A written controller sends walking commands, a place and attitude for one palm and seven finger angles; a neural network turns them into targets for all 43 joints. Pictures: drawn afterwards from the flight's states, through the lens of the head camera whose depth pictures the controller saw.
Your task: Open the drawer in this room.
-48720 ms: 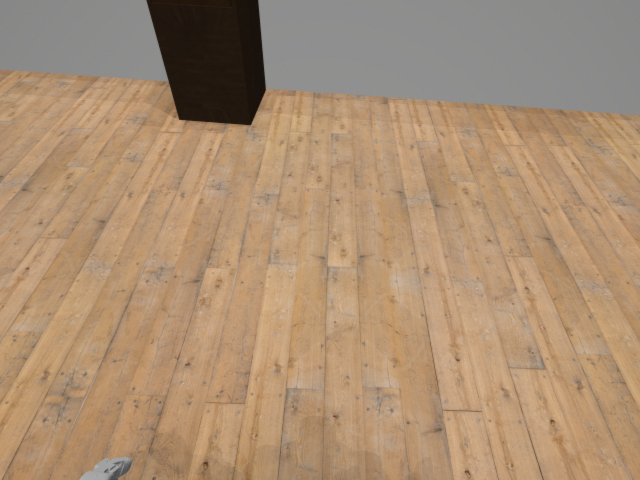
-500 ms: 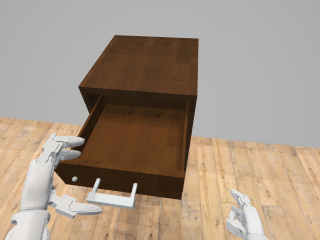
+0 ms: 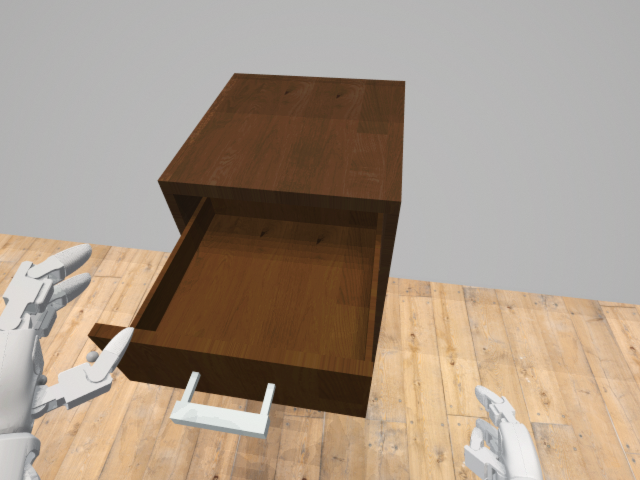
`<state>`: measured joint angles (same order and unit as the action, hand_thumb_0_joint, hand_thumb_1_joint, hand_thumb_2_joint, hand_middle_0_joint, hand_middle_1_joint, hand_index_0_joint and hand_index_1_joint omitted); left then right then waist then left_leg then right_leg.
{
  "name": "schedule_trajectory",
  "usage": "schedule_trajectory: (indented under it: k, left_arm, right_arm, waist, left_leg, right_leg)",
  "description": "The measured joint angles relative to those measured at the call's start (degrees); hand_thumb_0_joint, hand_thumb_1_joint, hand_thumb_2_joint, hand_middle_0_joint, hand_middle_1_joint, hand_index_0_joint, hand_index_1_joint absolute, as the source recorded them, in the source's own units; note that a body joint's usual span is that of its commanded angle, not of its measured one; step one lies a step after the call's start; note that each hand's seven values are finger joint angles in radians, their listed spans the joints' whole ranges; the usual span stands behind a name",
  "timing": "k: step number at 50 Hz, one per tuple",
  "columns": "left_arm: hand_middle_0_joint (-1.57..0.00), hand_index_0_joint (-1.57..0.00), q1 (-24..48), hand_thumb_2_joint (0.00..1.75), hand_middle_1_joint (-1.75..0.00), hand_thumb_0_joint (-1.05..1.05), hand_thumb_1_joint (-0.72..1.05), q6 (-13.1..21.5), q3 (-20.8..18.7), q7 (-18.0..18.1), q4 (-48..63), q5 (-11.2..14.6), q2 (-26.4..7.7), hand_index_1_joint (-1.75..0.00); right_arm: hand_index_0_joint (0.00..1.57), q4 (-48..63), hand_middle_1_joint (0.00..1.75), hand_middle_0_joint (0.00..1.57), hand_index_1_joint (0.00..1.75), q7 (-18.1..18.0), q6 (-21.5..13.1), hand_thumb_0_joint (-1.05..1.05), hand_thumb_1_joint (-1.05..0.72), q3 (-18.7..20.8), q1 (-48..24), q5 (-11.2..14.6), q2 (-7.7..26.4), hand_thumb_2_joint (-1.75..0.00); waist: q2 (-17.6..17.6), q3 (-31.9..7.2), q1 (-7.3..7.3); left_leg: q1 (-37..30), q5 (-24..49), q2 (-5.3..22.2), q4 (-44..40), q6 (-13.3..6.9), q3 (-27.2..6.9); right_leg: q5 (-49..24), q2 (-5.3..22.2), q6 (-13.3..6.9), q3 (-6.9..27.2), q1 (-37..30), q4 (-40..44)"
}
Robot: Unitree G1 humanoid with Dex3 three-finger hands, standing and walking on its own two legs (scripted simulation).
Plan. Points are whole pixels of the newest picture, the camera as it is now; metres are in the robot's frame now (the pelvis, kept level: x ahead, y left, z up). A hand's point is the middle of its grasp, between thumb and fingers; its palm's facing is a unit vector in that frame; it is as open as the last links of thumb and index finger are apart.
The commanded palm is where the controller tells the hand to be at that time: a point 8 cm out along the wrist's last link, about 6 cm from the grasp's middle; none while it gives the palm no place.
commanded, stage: draw the hand back to the body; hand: left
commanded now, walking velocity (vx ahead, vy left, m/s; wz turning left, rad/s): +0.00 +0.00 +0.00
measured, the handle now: (226, 402) +0.23 +0.17 -0.07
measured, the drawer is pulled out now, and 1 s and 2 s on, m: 0.29 0.29 0.29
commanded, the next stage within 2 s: step back with the hand held close in 0.32 s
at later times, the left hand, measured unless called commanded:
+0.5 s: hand (73, 362) +0.17 +0.24 +0.16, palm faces +0.40 -0.81 -0.44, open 7.5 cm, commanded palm +0.11 +0.28 +0.18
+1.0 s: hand (32, 431) +0.12 +0.24 +0.16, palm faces +0.35 -0.80 -0.49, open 7.4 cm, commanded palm +0.05 +0.29 +0.18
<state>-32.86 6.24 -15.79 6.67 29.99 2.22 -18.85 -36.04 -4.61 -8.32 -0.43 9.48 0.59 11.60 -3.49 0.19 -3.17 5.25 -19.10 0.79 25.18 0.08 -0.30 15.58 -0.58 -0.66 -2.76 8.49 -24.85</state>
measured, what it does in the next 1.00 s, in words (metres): shifts its weight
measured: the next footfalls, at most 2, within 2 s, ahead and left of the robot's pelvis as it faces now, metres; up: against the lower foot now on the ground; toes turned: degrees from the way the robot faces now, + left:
right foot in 1.96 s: -0.24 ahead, -0.16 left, +0.00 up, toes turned -1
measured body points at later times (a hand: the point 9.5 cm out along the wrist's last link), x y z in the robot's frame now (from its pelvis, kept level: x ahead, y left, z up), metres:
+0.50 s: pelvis -0.01 +0.00 +0.00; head -0.01 -0.02 +0.45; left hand +0.15 +0.28 +0.19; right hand +0.19 -0.21 -0.09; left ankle -0.06 +0.12 -0.74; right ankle -0.02 -0.11 -0.74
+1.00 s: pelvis -0.07 +0.01 -0.01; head -0.04 +0.01 +0.44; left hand +0.09 +0.29 +0.18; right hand +0.12 -0.22 -0.09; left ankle -0.06 +0.12 -0.74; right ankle -0.02 -0.11 -0.74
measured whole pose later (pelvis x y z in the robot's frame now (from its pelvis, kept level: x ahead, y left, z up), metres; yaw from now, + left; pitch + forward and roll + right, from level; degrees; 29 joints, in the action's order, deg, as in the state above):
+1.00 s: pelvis -0.07 +0.01 -0.01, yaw +1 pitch +2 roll +0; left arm -37.4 12.6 -22.0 8.0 35.8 2.7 -22.8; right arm -31.4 -4.3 -3.3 0.2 9.1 1.4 11.2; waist 0.9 1.7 -0.1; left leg 19.1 -15.9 -1.4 32.7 -0.9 -0.4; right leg 12.7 1.9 -0.1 -2.9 22.1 -32.6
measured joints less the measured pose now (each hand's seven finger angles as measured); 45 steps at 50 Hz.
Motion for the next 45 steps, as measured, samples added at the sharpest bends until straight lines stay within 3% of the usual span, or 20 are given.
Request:
schedule_trajectory:
  k: [10, 16, 23, 28, 36, 45]
  left_arm:
    - [-0.22, -0.22, 0.7, 0.83, -0.41, 0.01, 0.72, -0.2, -0.3, 0.1, -1.0, 0.3, 1.0, -0.41]
    - [-0.21, -0.21, 0.1, 0.88, -0.34, 0.01, 0.84, -0.3, 0.1, 0.0, -0.5, 0.3, 0.5, -0.34]
    - [-0.21, -0.21, 0.6, 0.9, -0.31, 0.02, 0.88, 0.0, -0.9, 0.1, -0.7, 0.6, 0.3, -0.31]
    - [-0.21, -0.21, 1.2, 0.9, -0.31, 0.02, 0.89, 3.8, -4.6, 0.0, 0.0, 0.4, -0.8, -0.3]
    - [-0.21, -0.21, -3.8, 0.9, -0.3, 0.02, 0.89, 5.1, -3.9, -0.7, 2.3, 0.2, -2.3, -0.3]
    - [-0.21, -0.21, -5.5, 0.9, -0.3, 0.02, 0.89, 5.8, -6.4, 0.7, 4.7, 0.5, -4.8, -0.3]
  right_arm:
    - [0.2, 0.2, 0.3, 0.2, 0.3, 0.1, 0.3, 0.01, -0.9, -0.2, -0.6, 0.2, -0.1, -0.9]
    - [0.2, 0.1, 0.3, 0.21, 0.3, 0.1, 0.5, 0.01, -0.9, -0.4, -0.2, 0.3, -0.4, -0.9]
    - [0.2, 0.3, 0.3, 0.21, 0.3, 0.1, 0.9, 0.01, -0.9, -0.6, 0.3, 0.5, -0.3, -0.9]
    - [0.2, 1.7, 0.3, 0.21, 0.3, 0.3, 3.2, 0.01, -0.9, -0.9, -0.4, 0.6, 0.5, -0.9]
    - [0.2, 3.4, 0.3, 0.21, 0.3, 0.4, 6.5, 0.01, -0.9, 1.3, -1.1, 1.1, 1.4, -0.9]
    - [0.2, 4.4, 0.3, 0.2, 0.3, 0.0, 6.5, 0.01, -0.9, 1.5, -0.5, 1.1, 0.3, -0.9]
  waist:
    - [-0.1, -0.3, -0.23]
    - [-0.1, -0.4, -0.15]
    - [-0.3, -0.2, 0.16]
    - [0.1, 0.8, 2.12]
    - [1.0, 1.6, 4.66]
    - [3.7, 1.9, 4.03]
  left_leg:
    - [0.3, 0.2, -0.2, 0.2, 0.0, -0.3]
    - [0.3, 0.3, -0.3, 0.3, 0.0, -0.3]
    - [0.9, 0.4, -0.2, 0.8, 0.0, -0.4]
    - [4.2, 0.9, -0.4, 1.9, -0.2, -0.9]
    - [8.4, 2.1, -1.5, 3.1, -0.9, -0.2]
    - [12.0, 2.9, -2.1, 5.7, -1.1, -0.1]
  right_leg:
    - [0.0, 0.2, 0.0, -0.3, 0.2, -0.3]
    - [0.0, 0.3, 0.0, -0.3, 0.3, -0.5]
    - [-0.3, 0.3, 0.0, -0.5, 0.7, -0.6]
    - [-1.2, 0.5, 0.0, -0.9, 3.3, -0.9]
    - [-2.0, 1.6, 0.7, -0.2, 7.9, -2.8]
    - [-2.7, 2.3, 0.8, -0.1, 11.6, -5.7]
